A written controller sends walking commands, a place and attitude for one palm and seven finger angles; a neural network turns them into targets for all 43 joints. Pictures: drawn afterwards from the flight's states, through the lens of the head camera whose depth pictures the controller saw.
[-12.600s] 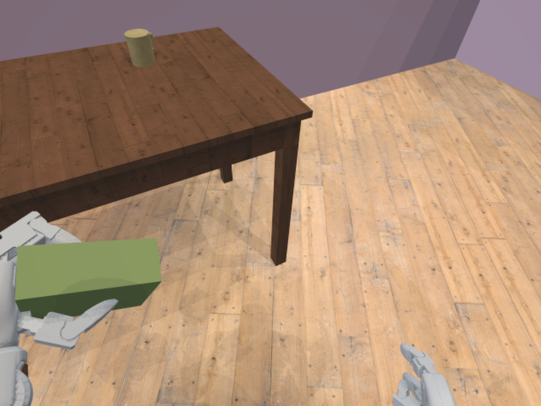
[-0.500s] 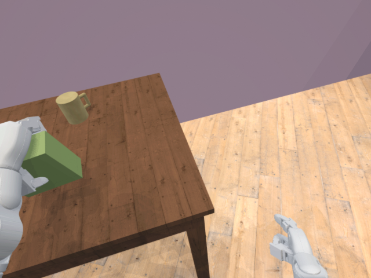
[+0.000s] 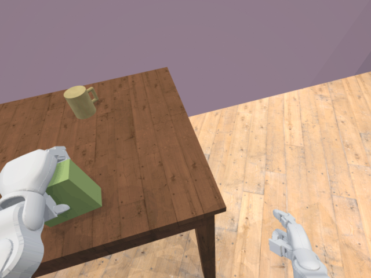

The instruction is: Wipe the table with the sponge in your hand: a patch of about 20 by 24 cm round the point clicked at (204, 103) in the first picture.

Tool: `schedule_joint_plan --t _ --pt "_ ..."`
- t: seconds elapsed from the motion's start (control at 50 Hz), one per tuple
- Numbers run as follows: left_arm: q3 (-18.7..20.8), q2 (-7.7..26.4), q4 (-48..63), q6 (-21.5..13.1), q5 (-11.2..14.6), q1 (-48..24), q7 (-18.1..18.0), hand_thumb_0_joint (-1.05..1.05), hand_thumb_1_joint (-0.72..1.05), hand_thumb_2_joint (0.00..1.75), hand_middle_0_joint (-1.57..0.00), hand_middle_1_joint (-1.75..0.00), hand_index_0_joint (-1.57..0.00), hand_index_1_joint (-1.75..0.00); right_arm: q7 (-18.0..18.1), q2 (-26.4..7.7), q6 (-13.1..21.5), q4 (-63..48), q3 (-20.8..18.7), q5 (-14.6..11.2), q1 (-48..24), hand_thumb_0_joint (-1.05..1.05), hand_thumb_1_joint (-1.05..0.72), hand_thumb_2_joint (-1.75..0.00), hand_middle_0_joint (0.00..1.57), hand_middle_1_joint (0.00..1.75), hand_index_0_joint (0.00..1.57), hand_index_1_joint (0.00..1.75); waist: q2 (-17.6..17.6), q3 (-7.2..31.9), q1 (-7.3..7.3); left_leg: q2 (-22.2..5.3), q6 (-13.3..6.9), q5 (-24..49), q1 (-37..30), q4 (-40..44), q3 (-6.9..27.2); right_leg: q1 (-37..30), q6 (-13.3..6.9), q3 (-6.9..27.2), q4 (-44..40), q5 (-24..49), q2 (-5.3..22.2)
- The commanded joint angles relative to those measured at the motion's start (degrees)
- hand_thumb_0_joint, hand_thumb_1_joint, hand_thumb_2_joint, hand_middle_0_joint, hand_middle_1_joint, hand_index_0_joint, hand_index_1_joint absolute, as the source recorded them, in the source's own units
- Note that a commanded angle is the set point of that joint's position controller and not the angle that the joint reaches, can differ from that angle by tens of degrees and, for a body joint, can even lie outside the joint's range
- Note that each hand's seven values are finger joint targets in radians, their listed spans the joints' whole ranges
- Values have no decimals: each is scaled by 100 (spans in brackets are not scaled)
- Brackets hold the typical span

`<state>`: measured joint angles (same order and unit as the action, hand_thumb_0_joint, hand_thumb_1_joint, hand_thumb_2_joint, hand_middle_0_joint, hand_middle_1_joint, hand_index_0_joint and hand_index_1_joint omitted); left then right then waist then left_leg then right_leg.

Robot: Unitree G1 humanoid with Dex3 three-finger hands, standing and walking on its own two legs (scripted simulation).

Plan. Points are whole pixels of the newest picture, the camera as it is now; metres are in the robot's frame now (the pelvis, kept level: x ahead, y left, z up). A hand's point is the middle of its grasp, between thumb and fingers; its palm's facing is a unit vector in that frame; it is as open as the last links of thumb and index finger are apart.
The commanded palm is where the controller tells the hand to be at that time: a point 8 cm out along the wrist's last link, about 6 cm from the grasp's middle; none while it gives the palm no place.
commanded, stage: move the sponge above the wiping area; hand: left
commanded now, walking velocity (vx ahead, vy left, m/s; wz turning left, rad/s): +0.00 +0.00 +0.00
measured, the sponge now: (65, 199) +0.23 +0.30 +0.07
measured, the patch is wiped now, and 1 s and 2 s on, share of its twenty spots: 0.00 0.00 0.00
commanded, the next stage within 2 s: none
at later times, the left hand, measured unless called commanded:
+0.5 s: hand (72, 197) +0.22 +0.27 +0.09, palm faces -0.10 -0.09 -0.99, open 9.1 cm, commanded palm +0.20 +0.29 +0.19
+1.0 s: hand (62, 183) +0.23 +0.28 +0.13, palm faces +0.05 +0.01 -1.00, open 9.2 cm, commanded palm +0.20 +0.30 +0.19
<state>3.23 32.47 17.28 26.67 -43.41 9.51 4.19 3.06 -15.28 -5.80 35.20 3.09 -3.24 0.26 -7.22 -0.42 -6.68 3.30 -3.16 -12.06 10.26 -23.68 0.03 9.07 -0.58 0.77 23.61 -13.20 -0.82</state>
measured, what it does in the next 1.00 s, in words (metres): stands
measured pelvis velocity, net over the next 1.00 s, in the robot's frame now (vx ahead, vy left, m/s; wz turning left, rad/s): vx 0.01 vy -0.02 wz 0.00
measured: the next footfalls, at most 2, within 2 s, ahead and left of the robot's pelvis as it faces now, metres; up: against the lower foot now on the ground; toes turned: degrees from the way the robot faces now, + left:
none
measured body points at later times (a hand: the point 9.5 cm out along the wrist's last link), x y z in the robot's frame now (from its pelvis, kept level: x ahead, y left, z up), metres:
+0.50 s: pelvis +0.00 -0.01 +0.00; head +0.01 -0.05 +0.45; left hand +0.22 +0.28 +0.14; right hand +0.24 -0.22 -0.09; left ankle +0.01 +0.08 -0.74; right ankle -0.01 -0.12 -0.74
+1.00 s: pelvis +0.01 -0.02 +0.00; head +0.02 -0.05 +0.45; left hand +0.22 +0.28 +0.18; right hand +0.24 -0.23 -0.10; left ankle +0.01 +0.08 -0.74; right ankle -0.01 -0.12 -0.74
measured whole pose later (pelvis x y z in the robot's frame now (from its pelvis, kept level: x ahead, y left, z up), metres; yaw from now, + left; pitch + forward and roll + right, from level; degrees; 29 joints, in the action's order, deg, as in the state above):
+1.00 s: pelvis +0.01 -0.02 +0.00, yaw +0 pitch -2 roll +0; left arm 5.2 38.2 16.9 9.0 -47.0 13.2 1.7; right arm 4.9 -15.7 -4.4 36.9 0.6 -1.6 4.5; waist -5.3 -0.6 -7.8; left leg 1.7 -1.8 -14.7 9.8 -26.3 1.1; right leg 7.8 -2.3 -0.1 24.4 -15.0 -2.6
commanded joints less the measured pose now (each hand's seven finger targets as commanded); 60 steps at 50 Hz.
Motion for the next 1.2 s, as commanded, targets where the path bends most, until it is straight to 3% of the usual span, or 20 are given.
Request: schedule_joint_plan --t 0.0,0.08,0.1,0.18,0.2,0.3,0.4,0.48,0.5,0.58,0.7,0.8,0.86,0.88,0.9,0.98,1.0,1.08,1.1,1.18 --pt "562 1795 2253 -478 -695 -1648 -59 0 10 130 -120 -160 -120 -160 92 -571 419 -1132 -236 136 -1194 0 -90 -90 20 30 20 30 199 1746 13 -236 38 1434 -573 241 466 -547 -306 259 -10 933 -54" --pt "1488 2558 1967 -899 -1110 -1660 -558 0 10 130 -120 -160 -120 -160 85 -550 349 -901 -250 247 -1070 0 -90 -90 20 30 20 30 -250 1658 -220 -258 97 1662 -585 237 664 -625 -528 619 -60 801 -284" --pt "997 1915 1738 -940 -1043 -1841 -655 0 10 130 -120 -160 -120 -160 61 -402 322 -855 -257 226 -891 0 -90 -90 20 30 20 30 -82 1528 -76 -312 150 1779 -636 199 545 -453 -469 323 -60 811 -188" --pt "1175 1621 484 -499 -474 -1072 -838 0 10 130 -120 -160 -120 -160 -53 -534 210 -713 -305 62 -1268 0 -90 -90 20 30 20 30 70 753 -230 -239 269 1311 -347 328 518 -168 -498 520 -298 611 -170" --pt "831 1236 477 -413 -261 -1100 -744 0 10 130 -120 -160 -120 -160 -65 -575 175 -753 -337 38 -1096 0 -90 -90 20 30 20 30 352 770 -99 -289 264 1243 -239 350 381 -222 -380 193 -294 719 -76" --pt "131 863 336 17 -117 -799 -135 0 10 130 -120 -160 -120 -160 10 -686 193 -933 -235 -68 -1261 0 -90 -90 20 30 20 30 552 516 71 -222 160 770 -2 399 303 -93 -273 158 -334 600 -35" --pt "378 1746 1311 -520 -764 -2039 58 0 10 130 -120 -160 -120 -160 133 -647 376 -1026 -246 83 -1121 0 -90 -90 20 30 20 30 284 1475 133 -117 -19 909 -449 186 362 -376 -307 320 -190 533 -55" --pt "1613 2787 1233 -1323 -926 -1943 -406 0 10 130 -120 -160 -120 -160 249 -594 431 -833 -274 206 -946 0 -90 -90 20 30 20 30 -85 1657 -111 -78 -6 1186 -640 139 480 -581 -487 652 -262 693 -208" --pt "1280 2236 1064 -1426 -844 -1953 -522 0 10 130 -120 -160 -120 -160 243 -458 432 -810 -296 197 -775 0 -90 -90 20 30 20 30 55 1536 -7 -107 10 1304 -634 95 348 -538 -432 398 -248 827 -130" --pt "1543 1989 -88 -1147 -405 -1162 -766 0 10 130 -120 -160 -120 -160 106 -593 320 -647 -385 60 -928 0 -90 -90 20 30 20 30 5 761 -142 -127 152 1213 -325 185 377 -241 -476 602 -405 780 -141" --pt "651 1273 -154 -285 -95 -330 -201 0 10 130 -120 -160 -120 -160 -24 -783 254 -839 -375 -37 -999 0 -90 -90 20 30 20 30 570 705 12 -153 89 1194 72 138 235 -394 -250 255 -200 1282 22" --pt "675 1783 1068 -894 -387 -1183 136 0 10 130 -120 -160 -120 -160 139 -666 435 -1037 -331 72 -855 0 -90 -90 20 30 20 30 654 1343 193 -70 -101 1251 -367 -79 228 -391 -188 341 -126 1360 12" --pt "1496 2485 1457 -1695 -543 -1214 -193 0 10 130 -120 -160 -120 -160 261 -590 510 -923 -396 204 -536 0 -90 -90 20 30 20 30 537 1711 58 -70 -107 1673 -730 -190 268 -536 -249 416 -106 1678 -41" --pt "1966 2930 1579 -1804 -607 -1186 -392 0 10 130 -120 -160 -120 -160 278 -617 524 -873 -391 214 -622 0 -90 -90 20 30 20 30 122 1692 -47 -51 -56 1682 -756 -162 341 -554 -362 662 -152 1588 -126" --pt "1584 2338 1272 -1838 -616 -1231 -511 0 10 130 -120 -160 -120 -160 278 -488 523 -848 -399 219 -492 0 -90 -90 20 30 20 30 128 1574 34 -86 -42 1776 -705 -181 259 -477 -334 391 -126 1610 -63" --pt "1893 2125 135 -1375 -244 -518 -770 0 10 130 -120 -160 -120 -160 105 -616 352 -638 -468 52 -674 0 -90 -90 20 30 20 30 -31 733 -123 -136 143 1583 -292 -39 337 -231 -414 571 -281 1355 -95" --pt "1644 1861 112 -1219 -124 -524 -751 0 10 130 -120 -160 -120 -160 58 -665 297 -664 -502 53 -571 0 -90 -90 20 30 20 30 99 820 -88 -186 146 1587 -154 -13 270 -318 -331 271 -229 1401 -18" --pt "1169 1523 145 -527 1 116 -414 0 10 130 -120 -160 -120 -160 -25 -743 272 -824 -397 -39 -1128 0 -90 -90 20 30 20 30 299 711 -111 -153 151 1531 -9 45 273 -384 -297 377 -138 1536 -14" --pt "835 1275 469 -478 21 124 -286 0 10 130 -120 -160 -120 -160 -35 -738 279 -914 -416 -16 -925 0 -90 -90 20 30 20 30 430 909 -4 -190 94 1660 -55 12 229 -483 -231 174 -74 1755 55" --pt "647 1479 1400 -682 -230 -198 47 0 10 130 -120 -160 -120 -160 42 -609 380 -1092 -302 28 -1126 0 -90 -90 20 30 20 30 526 1053 109 -134 -13 1493 -309 -18 384 -244 -234 388 -124 1476 -68"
